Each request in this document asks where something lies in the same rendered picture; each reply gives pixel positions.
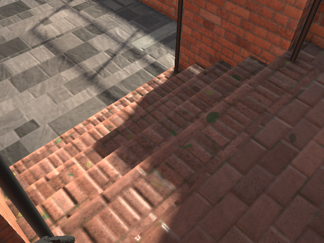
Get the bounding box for stairs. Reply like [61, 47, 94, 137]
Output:
[0, 55, 268, 243]

